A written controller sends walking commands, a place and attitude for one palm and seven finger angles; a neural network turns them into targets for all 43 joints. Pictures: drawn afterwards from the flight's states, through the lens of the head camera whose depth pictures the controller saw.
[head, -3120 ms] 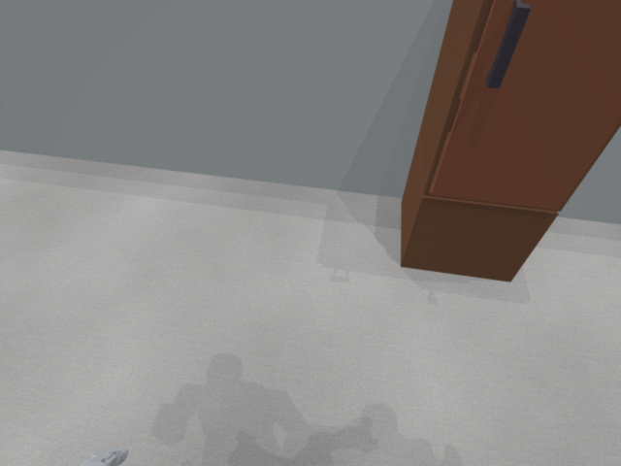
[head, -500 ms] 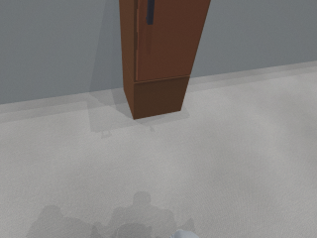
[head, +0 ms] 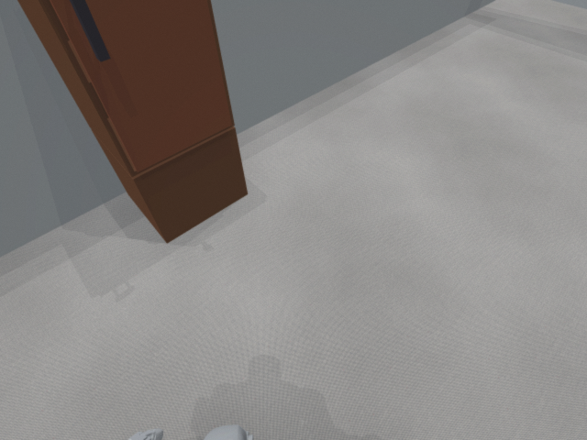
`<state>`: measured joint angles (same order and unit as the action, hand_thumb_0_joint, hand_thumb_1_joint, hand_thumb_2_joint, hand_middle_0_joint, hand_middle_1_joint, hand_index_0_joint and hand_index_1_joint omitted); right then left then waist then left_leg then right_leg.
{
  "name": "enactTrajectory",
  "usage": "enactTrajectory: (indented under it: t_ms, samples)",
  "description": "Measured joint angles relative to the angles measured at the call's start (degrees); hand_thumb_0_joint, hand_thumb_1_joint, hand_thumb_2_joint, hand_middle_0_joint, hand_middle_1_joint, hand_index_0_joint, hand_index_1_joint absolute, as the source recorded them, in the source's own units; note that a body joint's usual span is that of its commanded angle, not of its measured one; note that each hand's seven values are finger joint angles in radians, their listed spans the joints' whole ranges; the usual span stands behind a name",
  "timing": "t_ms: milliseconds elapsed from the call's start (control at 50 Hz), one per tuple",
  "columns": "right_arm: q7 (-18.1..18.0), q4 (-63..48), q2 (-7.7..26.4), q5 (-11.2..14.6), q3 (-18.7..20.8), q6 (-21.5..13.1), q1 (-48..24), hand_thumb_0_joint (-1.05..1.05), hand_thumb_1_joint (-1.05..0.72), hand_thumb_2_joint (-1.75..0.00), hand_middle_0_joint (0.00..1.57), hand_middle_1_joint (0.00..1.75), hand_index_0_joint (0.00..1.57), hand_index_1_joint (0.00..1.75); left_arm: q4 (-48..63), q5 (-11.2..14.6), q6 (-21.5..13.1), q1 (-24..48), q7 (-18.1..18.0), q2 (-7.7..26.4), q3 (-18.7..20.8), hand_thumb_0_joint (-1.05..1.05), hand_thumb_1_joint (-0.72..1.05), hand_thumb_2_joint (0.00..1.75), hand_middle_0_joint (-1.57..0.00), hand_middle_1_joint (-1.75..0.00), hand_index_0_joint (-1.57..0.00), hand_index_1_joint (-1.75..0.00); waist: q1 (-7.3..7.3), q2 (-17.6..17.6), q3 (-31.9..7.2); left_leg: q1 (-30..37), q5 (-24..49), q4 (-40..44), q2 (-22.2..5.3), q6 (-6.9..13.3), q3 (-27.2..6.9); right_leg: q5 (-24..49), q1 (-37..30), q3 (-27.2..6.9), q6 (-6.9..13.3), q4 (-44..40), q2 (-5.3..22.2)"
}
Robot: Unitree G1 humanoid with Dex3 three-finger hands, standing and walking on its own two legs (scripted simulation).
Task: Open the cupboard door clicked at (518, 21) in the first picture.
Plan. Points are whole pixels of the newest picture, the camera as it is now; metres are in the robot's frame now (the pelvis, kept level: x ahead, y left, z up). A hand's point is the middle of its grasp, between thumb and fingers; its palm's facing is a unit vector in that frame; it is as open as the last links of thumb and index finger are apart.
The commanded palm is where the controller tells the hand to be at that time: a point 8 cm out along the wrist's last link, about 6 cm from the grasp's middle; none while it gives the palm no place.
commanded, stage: walk to a spot facing it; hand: left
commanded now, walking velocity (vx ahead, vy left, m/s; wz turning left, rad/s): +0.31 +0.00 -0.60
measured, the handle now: (84, 20) +0.97 +0.54 +0.14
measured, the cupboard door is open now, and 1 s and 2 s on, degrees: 0 0 0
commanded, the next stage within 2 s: turn to face it in 1.22 s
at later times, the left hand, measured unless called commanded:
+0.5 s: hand (156, 390) +0.22 +0.25 -0.17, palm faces -0.22 -0.96 -0.17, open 7.4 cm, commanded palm none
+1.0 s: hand (298, 251) +0.51 +0.02 -0.17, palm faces -0.54 -0.82 -0.19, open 7.4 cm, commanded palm none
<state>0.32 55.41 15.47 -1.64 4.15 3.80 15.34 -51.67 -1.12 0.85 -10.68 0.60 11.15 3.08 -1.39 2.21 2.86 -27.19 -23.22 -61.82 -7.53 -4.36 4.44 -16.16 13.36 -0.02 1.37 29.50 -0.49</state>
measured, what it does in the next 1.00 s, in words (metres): walks ahead, turning right: left foot, then right foot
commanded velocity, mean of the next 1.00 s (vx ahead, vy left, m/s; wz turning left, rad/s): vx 0.33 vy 0.00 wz -0.52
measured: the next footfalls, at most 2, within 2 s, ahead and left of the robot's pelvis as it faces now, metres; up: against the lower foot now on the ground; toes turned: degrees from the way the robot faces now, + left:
left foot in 0.26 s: +0.16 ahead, +0.14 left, +0.00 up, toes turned -3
right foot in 0.84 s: +0.36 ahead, -0.16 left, +0.00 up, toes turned -38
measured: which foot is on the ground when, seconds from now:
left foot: up 0.00-0.24, down 0.26-0.86, up 0.88-1.00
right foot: down 0.00-0.26, up 0.28-0.82, down 0.84-1.00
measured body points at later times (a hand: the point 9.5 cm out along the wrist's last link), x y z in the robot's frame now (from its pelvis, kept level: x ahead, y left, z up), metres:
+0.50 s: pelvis +0.14 +0.06 +0.01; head +0.15 +0.10 +0.46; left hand +0.24 +0.30 -0.15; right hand +0.09 -0.17 -0.12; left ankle +0.12 +0.15 -0.74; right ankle +0.09 -0.09 -0.62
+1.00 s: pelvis +0.33 -0.08 -0.01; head +0.36 -0.10 +0.44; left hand +0.54 +0.06 -0.16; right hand +0.18 -0.26 -0.16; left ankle +0.33 +0.10 -0.62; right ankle +0.33 -0.13 -0.74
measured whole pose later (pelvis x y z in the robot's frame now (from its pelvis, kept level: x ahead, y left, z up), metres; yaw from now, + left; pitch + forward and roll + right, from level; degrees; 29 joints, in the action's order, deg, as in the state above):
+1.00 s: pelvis +0.33 -0.08 -0.01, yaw -34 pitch +0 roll +0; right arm -0.6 58.9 8.7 -1.0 2.8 -0.9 19.0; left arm -55.5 -0.7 -2.8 -8.7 0.6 11.1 3.4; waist -2.3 -0.9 5.1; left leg -25.4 -20.3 -77.3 -9.6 -2.5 3.6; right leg -15.7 17.8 7.1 6.8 33.2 -4.0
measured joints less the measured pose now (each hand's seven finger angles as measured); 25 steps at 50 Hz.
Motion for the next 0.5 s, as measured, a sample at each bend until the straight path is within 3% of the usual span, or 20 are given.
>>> enactTrajectory:
  t_ms: [140, 240, 260, 300, 340, 420, 500]
  samples:
    - [0.75, -2.62, -0.69, 0.04, 0.0, -1.97, -3.19, 0.01, -0.91, -0.9, 0.2, 0.3, 0.2, 0.3, -2.47, -0.31, -1.11, -4.88, 0.65, 0.15, -0.27, 0.01, 0.9, 0.9, -0.2, -0.3, -0.2, -0.3, 1.55, -1.22, -1.84, -0.5, 4.2, 9.41, 1.17, -0.68, -1.38, 1.22, -3.19, -4.27, -0.41, -4.75, -1.26]
    - [0.66, -4.28, -1.86, 0.61, -0.62, -3.57, -4.85, 0.01, -0.91, -0.9, 0.2, 0.3, 0.2, 0.3, -3.66, -0.5, -0.78, -8.02, 0.49, 1.18, 0.46, 0.01, 0.9, 0.9, -0.2, -0.3, -0.2, -0.3, 3.68, -3.01, -2.36, 4.64, 3.99, 22.63, 3.56, 0.24, -0.98, -1.61, -4.01, -7.41, -1.99, -2.82, -1.48]
    - [0.5, -4.81, -1.99, 0.71, -0.92, -4.24, -4.88, 0.01, -0.91, -0.9, 0.2, 0.3, 0.2, 0.3, -3.85, -0.44, -0.57, -8.74, 0.45, 1.41, 0.71, 0.01, 0.9, 0.9, -0.2, -0.3, -0.2, -0.3, 3.87, -3.26, -2.52, 6.96, 4.93, 26.88, 3.9, 0.4, -0.65, -2.99, -3.61, -8.14, -2.42, -1.0, -1.69]
    - [0.01, -5.35, -2.84, 0.49, -1.57, -5.71, -5.2, 0.01, -0.91, -0.9, 0.2, 0.3, 0.2, 0.3, -4.76, -0.12, 0.26, -9.4, 0.47, 2.17, 1.33, 0.01, 0.9, 0.9, -0.2, -0.3, -0.2, -0.3, 3.82, -4.59, -2.33, 8.13, 8.16, 26.99, 4.13, 3.51, 1.35, -8.29, -0.11, -8.41, -1.48, 8.92, -1.65]
    - [-0.22, -5.55, -3.77, 0.26, -2.29, -6.18, -4.27, 0.01, -0.91, -0.9, 0.2, 0.3, 0.2, 0.3, -5.88, -0.36, 1.23, -9.52, 0.76, 2.62, 1.83, 0.01, 0.91, 0.9, -0.2, -0.3, -0.2, -0.3, 3.51, -4.9, -2.61, 10.07, 5.84, 26.47, 3.28, 5.44, 3.48, -10.19, 5.21, -5.5, -1.38, 22.17, -1.62]
    - [-1.01, -3.67, -5.54, 0.39, -2.91, -6.54, -0.2, 0.0, -0.91, -0.9, 0.2, 0.3, 0.2, 0.3, -5.88, -0.96, 1.47, -8.17, 2.03, 3.46, 2.86, 0.01, 0.91, 0.9, -0.2, -0.29, -0.19, -0.3, 2.7, -4.74, -3.01, 16.5, 6.21, 33.51, 2.52, 5.65, 6.26, -1.36, 13.95, -0.23, -2.02, 36.94, 0.51]
    - [-1.63, -0.59, -6.82, 0.74, -2.98, -7.03, 4.13, 0.0, -0.91, -0.9, 0.2, 0.3, 0.2, 0.3, -4.48, -1.01, 1.23, -6.2, 2.01, 3.42, 3.4, 0.01, 0.91, 0.9, -0.2, -0.29, -0.19, -0.3, 2.46, -4.51, -2.52, 21.58, 6.29, 38.81, 2.66, 5.51, 9.28, 5.71, 20.12, 0.16, -2.82, 41.25, 2.26]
